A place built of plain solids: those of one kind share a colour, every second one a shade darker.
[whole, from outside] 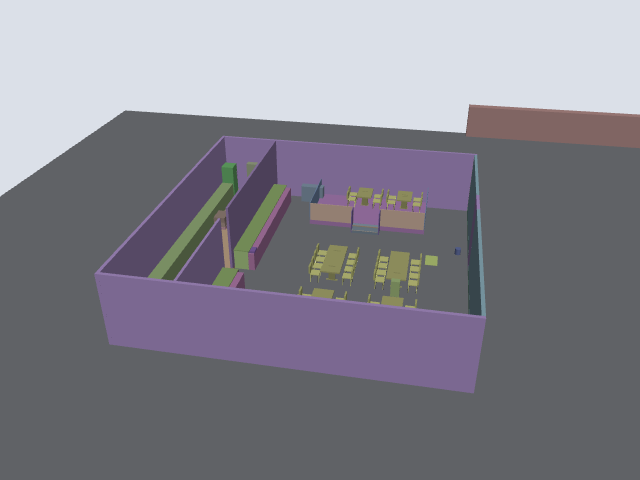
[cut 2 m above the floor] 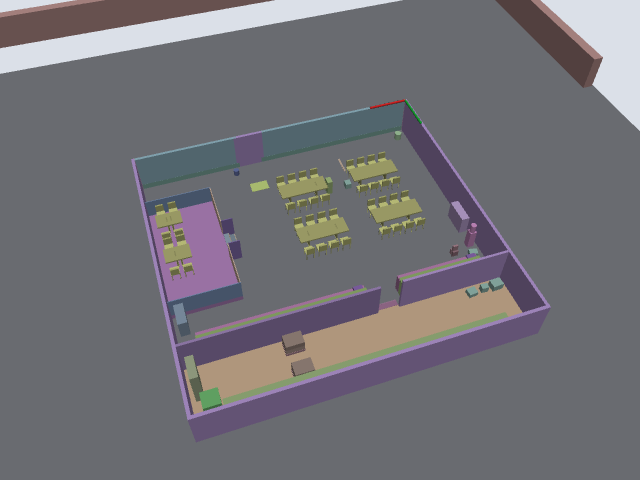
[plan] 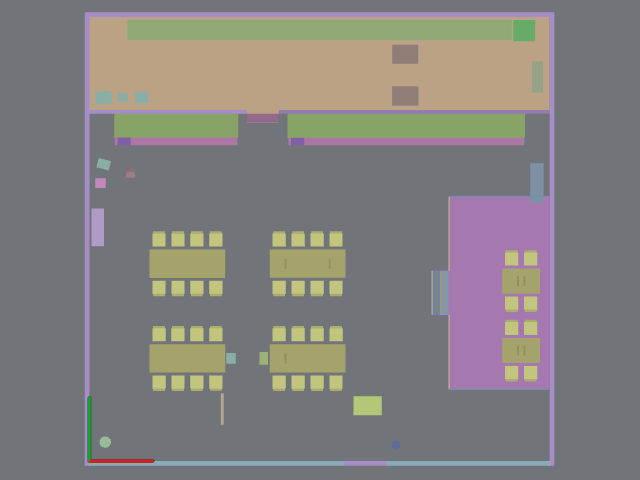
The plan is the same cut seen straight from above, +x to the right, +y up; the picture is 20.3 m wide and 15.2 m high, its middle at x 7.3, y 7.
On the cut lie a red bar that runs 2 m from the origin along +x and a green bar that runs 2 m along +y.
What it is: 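A works or school canteen of the 2010s to 2020s; 14.6 x 14.1 m, ceiling 3.4 m, a street door 0.95 x 2.1 m in the glazed front; tables 0.75 m, chairs 0.45 m, bar tops 1.06 m, a counter 1.0 m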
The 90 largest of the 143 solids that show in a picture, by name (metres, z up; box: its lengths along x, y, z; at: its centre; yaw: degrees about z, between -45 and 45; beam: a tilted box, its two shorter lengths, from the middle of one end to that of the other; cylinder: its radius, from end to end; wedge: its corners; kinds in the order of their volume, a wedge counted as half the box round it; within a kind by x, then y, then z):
{
 "street_hedge_1": {"box": [0.6, 16.6, 2.25], "at": [-12.31, -8.3, 1.07]},
 "street_hedge_2": {"box": [39.8, 0.6, 2.25], "at": [7.29, -16.3, 1.07]},
 "street_hedge_3": {"box": [0.6, 16.6, 2.25], "at": [26.89, -8.3, 1.07]},
 "wall_1": {"box": [0.15, 14.36, 3.44], "at": [-0.07, 7.03, 1.67]},
 "wall_2": {"box": [4.99, 0.12, 3.44], "at": [2.5, 11.06, 1.67]},
 "wall_3": {"box": [14.87, 0.15, 3.44], "at": [7.29, 14.13, 1.67]},
 "wall_4": {"box": [1.5, 0.15, 3.44], "at": [8.81, -0.07, 1.67]},
 "wall_5": {"box": [8.58, 0.12, 3.44], "at": [10.28, 11.06, 1.67]},
 "wall_6": {"box": [0.15, 14.36, 3.44], "at": [14.64, 7.03, 1.67]},
 "zone_back_1": {"box": [14.57, 3.06, 0.2], "at": [7.29, 12.53, 0.05]},
 "back_worktop_1": {"box": [12.17, 0.65, 0.95], "at": [7.29, 13.65, 0.57]},
 "window_wall_1": {"box": [8.21, 0.15, 3.44], "at": [4.11, -0.07, 1.67]},
 "window_wall_2": {"box": [5.16, 0.15, 3.44], "at": [11.99, -0.07, 1.67]},
 "dais_1": {"box": [3.2, 6.15, 0.35], "at": [12.97, 5.33, 0.12]},
 "counter_1": {"box": [7.48, 0.7, 1.05], "at": [10.03, 10.65, 0.47]},
 "tray_rail_1": {"box": [3.89, 0.3, 0.94], "at": [2.75, 10.15, 0.42]},
 "tray_rail_2": {"box": [7.48, 0.3, 0.94], "at": [10.03, 10.15, 0.42]},
 "back_fridge_1": {"box": [0.7, 0.68, 1.9], "at": [13.77, 13.63, 1.05]},
 "meeting_table_1": {"box": [2.4, 0.9, 0.07], "at": [3.1, 3.25, 0.71]},
 "meeting_table_2": {"box": [2.4, 0.9, 0.07], "at": [3.1, 6.25, 0.71]},
 "meeting_table_3": {"box": [0.06, 0.32, 0.8], "at": [6.21, 6.25, 0.35]},
 "meeting_table_4": {"box": [2.4, 0.9, 0.07], "at": [6.91, 3.25, 0.71]},
 "meeting_table_5": {"box": [2.4, 0.9, 0.07], "at": [6.91, 6.25, 0.71]},
 "meeting_table_6": {"box": [0.06, 0.32, 0.8], "at": [13.57, 3.5, 0.65]},
 "meeting_table_7": {"box": [0.06, 0.32, 0.8], "at": [13.57, 5.7, 0.65]},
 "meeting_table_8": {"box": [1.2, 0.8, 0.07], "at": [13.67, 3.5, 1.01]},
 "meeting_table_9": {"box": [1.2, 0.8, 0.07], "at": [13.67, 5.7, 1.01]},
 "shelf_1": {"box": [0.35, 1.0, 1.95], "at": [14.19, 12.16, 1.07]},
 "recycling_station_1": {"box": [0.42, 1.26, 1.0], "at": [14.17, 8.8, 0.45]},
 "condiment_station_1": {"box": [0.4, 1.2, 1.0], "at": [0.26, 7.4, 0.45]},
 "crate_1": {"box": [0.82, 0.6, 0.27], "at": [10.0, 11.56, 0.42]},
 "crate_2": {"box": [0.82, 0.6, 0.27], "at": [10.0, 11.56, 0.69]},
 "crate_3": {"box": [0.82, 0.6, 0.27], "at": [10.0, 12.88, 0.69]},
 "counter_top_1": {"box": [3.93, 0.78, 0.04], "at": [2.75, 10.63, 1.02]},
 "counter_top_2": {"box": [7.52, 0.78, 0.04], "at": [10.03, 10.63, 1.02]},
 "side_chair_1": {"box": [0.38, 0.08, 0.38], "at": [2.2, 2.26, 0.65]},
 "side_chair_2": {"box": [0.38, 0.08, 0.38], "at": [2.2, 4.24, 0.65]},
 "side_chair_3": {"box": [0.38, 0.08, 0.38], "at": [2.2, 5.26, 0.65]},
 "side_chair_4": {"box": [0.38, 0.08, 0.38], "at": [2.2, 7.24, 0.65]},
 "side_chair_5": {"box": [0.38, 0.08, 0.38], "at": [2.8, 2.26, 0.65]},
 "side_chair_6": {"box": [0.38, 0.08, 0.38], "at": [2.8, 4.24, 0.65]},
 "side_chair_7": {"box": [0.38, 0.08, 0.38], "at": [2.8, 5.26, 0.65]},
 "side_chair_8": {"box": [0.38, 0.08, 0.38], "at": [2.8, 7.24, 0.65]},
 "side_chair_9": {"box": [0.38, 0.08, 0.38], "at": [3.4, 2.26, 0.65]},
 "side_chair_10": {"box": [0.38, 0.08, 0.38], "at": [3.4, 4.24, 0.65]},
 "side_chair_11": {"box": [0.38, 0.08, 0.38], "at": [3.4, 5.26, 0.65]},
 "side_chair_12": {"box": [0.38, 0.08, 0.38], "at": [3.4, 7.24, 0.65]},
 "side_chair_13": {"box": [0.38, 0.08, 0.38], "at": [4.0, 2.26, 0.65]},
 "side_chair_14": {"box": [0.38, 0.08, 0.38], "at": [4.0, 4.24, 0.65]},
 "side_chair_15": {"box": [0.38, 0.08, 0.38], "at": [4.0, 5.26, 0.65]},
 "side_chair_16": {"box": [0.38, 0.08, 0.38], "at": [4.0, 7.24, 0.65]},
 "side_chair_17": {"box": [0.38, 0.08, 0.38], "at": [6.01, 2.26, 0.65]},
 "side_chair_18": {"box": [0.38, 0.08, 0.38], "at": [6.01, 4.24, 0.65]},
 "side_chair_19": {"box": [0.38, 0.08, 0.38], "at": [6.01, 5.26, 0.65]},
 "side_chair_20": {"box": [0.38, 0.08, 0.38], "at": [6.01, 7.24, 0.65]},
 "side_chair_21": {"box": [0.38, 0.08, 0.38], "at": [6.61, 2.26, 0.65]},
 "side_chair_22": {"box": [0.38, 0.08, 0.38], "at": [6.61, 4.24, 0.65]},
 "side_chair_23": {"box": [0.38, 0.08, 0.38], "at": [6.61, 5.26, 0.65]},
 "side_chair_24": {"box": [0.38, 0.08, 0.38], "at": [6.61, 7.24, 0.65]},
 "side_chair_25": {"box": [0.38, 0.08, 0.38], "at": [7.21, 2.26, 0.65]},
 "side_chair_26": {"box": [0.38, 0.08, 0.38], "at": [7.21, 4.24, 0.65]},
 "side_chair_27": {"box": [0.38, 0.08, 0.38], "at": [7.21, 5.26, 0.65]},
 "side_chair_28": {"box": [0.38, 0.08, 0.38], "at": [7.81, 2.26, 0.65]},
 "side_chair_29": {"box": [0.38, 0.08, 0.38], "at": [7.81, 4.24, 0.65]},
 "side_chair_30": {"box": [0.38, 0.08, 0.38], "at": [7.81, 5.26, 0.65]},
 "dais_rail_end_1": {"box": [3.2, 0.04, 1.0], "at": [12.97, 2.27, 0.75]},
 "dais_rail_end_2": {"box": [3.2, 0.04, 1.0], "at": [12.97, 8.38, 0.75]},
 "stallriser_1": {"box": [8.21, 0.05, 0.35], "at": [4.11, -0.02, 0.12]},
 "stallriser_2": {"box": [5.16, 0.05, 0.35], "at": [11.99, -0.02, 0.12]},
 "box_cardboard_1": {"box": [0.4, 0.3, 0.27], "at": [0.45, 9.4, 0.09], "yaw": -14.2},
 "box_cardboard_2": {"box": [0.51, 0.41, 0.39], "at": [0.45, 11.51, 0.3], "yaw": 3.3},
 "box_cardboard_3": {"box": [0.33, 0.26, 0.37], "at": [1.05, 11.51, 0.29], "yaw": -3.8},
 "box_cardboard_4": {"box": [0.42, 0.37, 0.27], "at": [1.65, 11.51, 0.24], "yaw": 4.3},
 "box_cardboard_5": {"box": [0.3, 0.34, 0.37], "at": [4.48, 3.25, 0.13]},
 "dais_steps_1": {"box": [0.27, 1.4, 0.2], "at": [10.96, 5.33, 0.05]},
 "dais_steps_2": {"box": [0.27, 1.4, 0.35], "at": [11.23, 5.33, 0.12]},
 "dais_rail_front_1": {"box": [0.04, 2.38, 1.0], "at": [11.39, 3.44, 0.75]},
 "dais_rail_front_2": {"box": [0.04, 2.38, 1.0], "at": [11.39, 7.21, 0.75]},
 "water_cooler_1": {"box": [0.33, 0.31, 1.03], "at": [0.35, 8.8, 0.47]},
 "water_cooler_2": {"cylinder": 0.14, "from": [0.35, 8.8, 0.98], "to": [0.35, 8.8, 1.4]},
 "trolley_1": {"box": [0.84, 0.62, 0.19], "at": [10.0, 11.56, 0.2]},
 "suitcase_1": {"box": [0.27, 0.41, 0.85], "at": [5.52, 3.25, 0.38]},
 "back_step_1": {"box": [1.0, 0.3, 0.2], "at": [5.49, 10.85, 0.05]},
 "dais_cheek_1": {"box": [0.54, 0.04, 1.3], "at": [11.1, 4.61, 0.6]},
 "dais_cheek_2": {"box": [0.54, 0.04, 1.3], "at": [11.1, 6.04, 0.6]},
 "plant_pot_1": {"cylinder": 0.18, "from": [0.5, 0.6, 0.0], "to": [0.5, 0.6, 0.38]},
 "door_mat_1": {"box": [0.9, 0.6, 0.07], "at": [8.81, 1.75, -0.02]},
 "tray_stack_1": {"box": [0.42, 0.3, 0.1], "at": [1.1, 10.15, 0.94]},
 "tray_stack_2": {"box": [0.42, 0.3, 0.1], "at": [6.59, 10.15, 0.94]},
 "bin_waste_1": {"cylinder": 0.14, "from": [9.71, 0.5, 0.0], "to": [9.71, 0.5, 0.31]}
}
